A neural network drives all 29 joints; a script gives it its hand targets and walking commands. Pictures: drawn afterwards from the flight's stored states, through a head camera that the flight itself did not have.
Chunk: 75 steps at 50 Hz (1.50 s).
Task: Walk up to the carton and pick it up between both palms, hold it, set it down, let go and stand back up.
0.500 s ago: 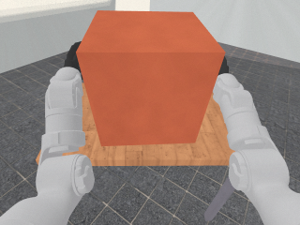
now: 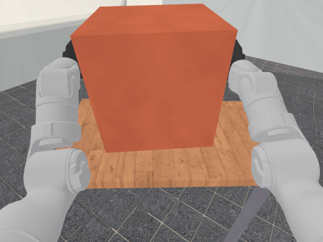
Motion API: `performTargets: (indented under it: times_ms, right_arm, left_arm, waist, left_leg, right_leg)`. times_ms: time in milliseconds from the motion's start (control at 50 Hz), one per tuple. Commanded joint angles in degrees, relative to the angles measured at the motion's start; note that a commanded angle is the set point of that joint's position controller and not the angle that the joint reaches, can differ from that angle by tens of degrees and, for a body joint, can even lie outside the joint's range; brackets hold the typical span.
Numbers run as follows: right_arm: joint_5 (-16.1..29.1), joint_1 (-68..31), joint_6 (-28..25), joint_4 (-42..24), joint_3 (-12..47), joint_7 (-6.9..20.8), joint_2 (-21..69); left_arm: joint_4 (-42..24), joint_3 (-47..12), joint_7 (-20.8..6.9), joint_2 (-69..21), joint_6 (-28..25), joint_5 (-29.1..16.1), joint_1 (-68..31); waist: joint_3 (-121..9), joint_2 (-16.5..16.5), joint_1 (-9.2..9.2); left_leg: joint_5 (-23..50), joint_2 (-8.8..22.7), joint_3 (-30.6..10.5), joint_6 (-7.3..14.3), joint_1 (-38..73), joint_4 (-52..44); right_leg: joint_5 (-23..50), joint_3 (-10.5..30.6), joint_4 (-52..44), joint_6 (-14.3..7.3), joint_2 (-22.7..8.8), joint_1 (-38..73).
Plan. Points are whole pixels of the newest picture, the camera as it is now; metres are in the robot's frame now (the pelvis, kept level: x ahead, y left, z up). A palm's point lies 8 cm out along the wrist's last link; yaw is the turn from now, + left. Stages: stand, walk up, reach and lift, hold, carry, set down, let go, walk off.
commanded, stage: reach and lift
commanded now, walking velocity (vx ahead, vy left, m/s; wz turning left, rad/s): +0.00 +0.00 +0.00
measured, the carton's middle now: (155, 75) +0.44 +0.00 +0.25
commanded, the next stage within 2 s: hold in 0.52 s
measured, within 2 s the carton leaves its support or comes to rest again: neither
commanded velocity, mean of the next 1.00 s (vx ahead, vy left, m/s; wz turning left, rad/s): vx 0.00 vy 0.00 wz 0.00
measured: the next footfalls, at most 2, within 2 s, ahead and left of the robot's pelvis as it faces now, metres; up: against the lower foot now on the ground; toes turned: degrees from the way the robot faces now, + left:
none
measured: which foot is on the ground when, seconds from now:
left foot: down 0.00-1.00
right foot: down 0.00-1.00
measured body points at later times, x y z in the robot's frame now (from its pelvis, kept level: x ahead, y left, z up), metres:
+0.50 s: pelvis +0.00 +0.00 +0.00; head -0.09 +0.01 +0.44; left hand +0.39 +0.18 +0.32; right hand +0.38 -0.19 +0.34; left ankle +0.00 +0.12 -0.75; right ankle +0.02 -0.10 -0.75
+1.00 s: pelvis -0.01 -0.01 +0.00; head -0.11 +0.00 +0.44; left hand +0.37 +0.18 +0.35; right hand +0.36 -0.19 +0.36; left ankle +0.00 +0.12 -0.75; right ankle +0.02 -0.10 -0.75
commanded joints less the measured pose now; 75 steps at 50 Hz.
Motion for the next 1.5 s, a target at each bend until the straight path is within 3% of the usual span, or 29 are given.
performTargets:
  times_ms: [0,60,100,160,220,260,340,500,540,580,700,720,740,820,880,920,960,980,1000,1060,1080,1120,1140,1200,1260,1360,1380,1400,1480]
  right_arm:
    - [13.01,-40.64,0.33,-23.89,12.52,8.22,29.23]
    - [14.54,-41.61,1.42,-29.56,13.84,7.97,29.08]
    - [14.57,-38.30,2.83,-27.04,13.99,7.86,27.97]
    - [14.57,-36.20,4.55,-24.43,13.52,8.19,27.85]
    - [13.69,-38.61,5.54,-23.21,12.52,8.30,27.58]
    - [13.78,-40.91,5.64,-23.42,11.56,8.51,27.83]
    - [14.83,-44.28,5.87,-23.43,11.93,8.84,28.93]
    - [12.59,-46.24,7.46,-14.37,8.18,8.91,27.46]
    - [13.04,-47.19,7.25,-15.20,8.22,8.85,28.53]
    - [12.99,-48.49,7.12,-15.00,7.41,8.70,28.15]
    - [14.70,-48.60,7.97,-15.76,7.65,8.26,26.83]
    - [14.72,-48.71,8.12,-16.27,7.58,8.01,27.31]
    - [14.96,-48.94,8.37,-16.11,7.71,7.86,26.74]
    - [14.59,-49.34,9.20,-13.37,6.67,8.23,25.94]
    - [13.87,-50.89,9.16,-12.61,5.21,8.48,25.04]
    - [13.71,-52.21,9.07,-13.02,5.74,8.67,26.82]
    - [14.37,-53.05,9.04,-12.20,6.30,8.89,28.09]
    - [14.78,-53.17,8.78,-13.15,6.22,8.70,27.86]
    - [14.93,-54.47,8.75,-14.01,6.49,8.62,28.03]
    - [14.24,-53.20,9.00,-11.32,5.74,8.32,27.43]
    - [13.94,-53.38,9.15,-10.90,5.82,8.20,27.80]
    - [13.20,-52.72,9.40,-8.49,5.28,8.28,27.49]
    - [12.97,-52.79,9.59,-7.03,4.17,8.48,25.47]
    - [13.06,-53.16,9.19,-8.34,4.16,8.32,26.31]
    - [12.97,-53.88,9.28,-8.54,4.03,8.11,26.39]
    - [14.52,-51.48,9.11,-9.96,5.26,7.68,27.62]
    - [14.74,-52.12,8.78,-12.53,5.49,7.43,26.50]
    - [14.16,-49.75,9.52,-7.16,6.82,7.69,26.25]
    - [16.07,-49.42,9.11,-13.24,7.56,7.19,25.68]
  left_arm:
    - [-18.52,-18.02,-7.20,-29.92,-3.45,-13.28,-40.45]
    - [-22.10,-18.69,-6.44,-30.57,-2.14,-13.88,-39.67]
    - [-22.56,-18.64,-6.28,-29.72,-0.92,-13.45,-38.24]
    - [-23.54,-18.65,-6.67,-28.57,0.31,-13.37,-38.87]
    - [-20.22,-18.50,-7.11,-28.24,1.16,-13.62,-39.91]
    - [-18.15,-18.90,-7.23,-29.06,1.05,-14.22,-41.16]
    - [-16.39,-17.69,-6.72,-29.48,0.93,-14.96,-43.17]
    - [-6.25,-12.21,-8.17,-25.84,0.70,-13.35,-44.14]
    - [-7.15,-13.06,-8.51,-25.80,0.04,-14.24,-46.40]
    - [-7.51,-14.26,-8.42,-27.00,-0.22,-14.86,-47.88]
    - [-8.72,-14.48,-8.76,-26.34,0.72,-15.28,-47.26]
    - [-9.08,-14.01,-8.78,-26.04,0.61,-15.85,-48.37]
    - [-8.29,-15.01,-8.76,-26.40,0.85,-15.61,-48.30]
    - [-7.60,-15.08,-9.00,-26.82,1.09,-15.44,-49.80]
    - [-5.68,-14.57,-8.98,-26.24,1.23,-15.92,-50.86]
    - [-5.14,-13.20,-8.99,-25.64,0.58,-15.82,-51.73]
    - [-4.83,-13.47,-8.79,-25.71,0.15,-15.98,-52.18]
    - [-4.88,-13.73,-8.76,-26.24,0.00,-16.48,-52.53]
    - [-3.56,-12.76,-8.88,-26.29,0.06,-16.16,-52.06]
    - [-2.37,-11.85,-8.96,-25.02,-0.15,-15.79,-52.09]
    - [-1.04,-10.41,-9.05,-23.81,-0.14,-15.09,-51.98]
    - [1.24,-9.11,-9.33,-22.38,0.04,-14.21,-51.74]
    - [2.64,-8.94,-9.42,-22.12,0.21,-13.89,-51.63]
    - [1.55,-10.09,-9.89,-22.93,0.16,-14.33,-51.49]
    - [3.78,-9.17,-10.60,-23.18,-0.07,-14.37,-51.20]
    - [-2.35,-10.74,-10.52,-23.45,-0.78,-15.37,-52.39]
    - [-3.65,-12.51,-10.47,-24.34,-0.60,-16.39,-52.95]
    - [0.60,-9.95,-10.96,-23.08,0.33,-13.10,-48.34]
    - [-5.28,-12.50,-12.29,-23.81,1.13,-14.44,-48.13]
  waist:
    - [-23.19,5.75,-0.35]
    - [-24.51,5.34,0.33]
    - [-22.32,5.13,-0.46]
    - [-20.92,5.21,-0.90]
    - [-19.36,3.62,-0.87]
    - [-19.19,5.25,-0.21]
    - [-22.12,4.89,0.79]
    - [-18.38,1.08,2.43]
    - [-21.10,0.87,2.30]
    - [-21.40,3.68,1.58]
    - [-22.22,4.50,1.48]
    - [-22.76,3.34,1.39]
    - [-21.53,5.33,1.53]
    - [-18.82,6.57,0.67]
    - [-18.97,5.84,0.89]
    - [-19.80,2.99,1.82]
    - [-21.01,4.04,2.39]
    - [-22.58,4.51,1.78]
    - [-22.57,3.78,2.74]
    - [-20.45,2.62,2.32]
    - [-20.01,1.28,3.27]
    - [-18.55,-0.26,3.11]
    - [-16.74,1.68,3.13]
    - [-18.33,2.57,2.76]
    - [-17.49,0.13,2.29]
    - [-21.08,2.48,1.81]
    - [-22.24,4.22,1.16]
    - [-15.95,2.08,3.21]
    - [-20.50,4.06,2.05]
  left_leg:
    - [22.18,-3.08,-1.72,-2.86,1.14,0.69]
    - [23.99,-2.78,-2.27,-2.79,0.83,1.21]
    - [24.92,-2.79,-2.44,-3.07,1.43,1.57]
    - [19.05,-2.72,-2.52,-2.44,0.44,0.22]
    - [15.12,-2.58,-2.54,-1.72,-2.11,-0.91]
    - [11.21,-2.34,-2.63,-1.51,-4.57,-1.64]
    - [12.96,-2.36,-2.74,-1.20,-4.99,-0.65]
    - [4.65,-1.81,-2.10,0.41,-9.39,-3.21]
    - [5.06,-2.07,-2.09,0.41,-9.06,-3.02]
    - [8.11,-1.76,-2.20,-0.49,-8.76,-2.39]
    - [10.56,-2.41,-1.93,-0.84,-7.93,-1.51]
    - [9.68,-2.31,-2.04,-0.42,-8.11,-1.73]
    - [9.78,-2.07,-2.41,-0.86,-8.62,-1.83]
    - [4.94,-1.08,-3.11,-1.14,-11.32,-3.34]
    - [0.98,-1.23,-3.13,-0.40,-12.55,-4.51]
    - [0.48,-1.49,-2.85,0.38,-13.26,-4.37]
    - [2.24,-1.56,-3.15,0.34,-13.25,-3.89]
    - [2.70,-1.56,-3.10,0.25,-11.85,-3.40]
    - [2.16,-1.64,-3.09,0.48,-12.32,-3.47]
    - [-0.11,-1.51,-3.03,0.77,-14.08,-4.27]
    - [0.55,-1.69,-2.81,1.11,-13.66,-4.17]
    - [-0.34,-1.79,-2.83,1.63,-12.44,-4.26]
    - [-2.37,-1.10,-3.24,1.29,-13.04,-5.19]
    - [0.24,-1.36,-3.02,1.02,-13.51,-4.41]
    - [1.50,-1.51,-2.81,0.86,-12.16,-4.03]
    - [5.94,-1.54,-2.95,0.16,-9.88,-3.37]
    - [6.99,-1.77,-3.17,-0.43,-9.10,-2.80]
    - [9.10,-1.18,-3.45,-0.17,-9.67,-2.76]
    - [11.65,-1.50,-3.34,-0.73,-7.71,-1.77]
  right_leg:
    - [20.00,4.08,1.74,1.52,2.45,12.15]
    - [20.72,4.16,2.00,1.45,2.93,12.80]
    - [21.28,4.32,1.56,1.42,2.90,12.23]
    - [17.89,4.71,1.28,1.19,2.25,11.05]
    - [15.84,5.15,0.79,0.95,2.24,9.81]
    - [12.63,5.78,0.97,0.88,2.08,10.10]
    - [14.37,6.05,1.66,0.87,2.15,10.35]
    - [9.47,6.91,0.50,0.54,1.54,10.47]
    - [10.06,7.38,0.83,0.71,1.45,10.72]
    - [11.73,7.07,1.20,0.36,1.68,10.60]
    - [13.93,7.51,1.05,0.41,1.39,10.28]
    - [13.55,7.30,0.83,0.59,1.18,10.78]
    - [13.18,7.18,1.11,0.40,1.46,10.64]
    - [6.84,6.78,0.50,-0.36,1.79,10.32]
    - [4.25,7.35,0.03,-0.30,0.89,8.53]
    - [3.26,7.59,-0.02,0.07,0.62,8.29]
    - [5.30,8.05,0.29,0.03,0.47,8.72]
    - [5.29,8.07,0.17,0.01,0.25,9.26]
    - [5.48,8.14,0.18,0.24,0.38,9.81]
    - [3.47,7.99,-0.01,0.26,0.33,10.04]
    - [3.63,8.13,-0.53,0.43,0.16,9.12]
    - [1.55,8.30,-1.43,0.60,-0.46,7.05]
    - [0.14,7.93,-1.08,0.13,0.25,6.87]
    - [3.15,8.50,-0.86,0.15,0.17,8.65]
    - [4.77,8.15,-1.16,0.35,-0.11,7.31]
    - [9.34,8.09,-0.20,0.33,0.26,9.03]
    - [10.25,7.92,0.03,0.23,0.19,9.07]
    - [9.16,7.48,0.02,-0.28,0.91,7.00]
    - [12.48,7.60,0.31,-0.55,0.82,10.23]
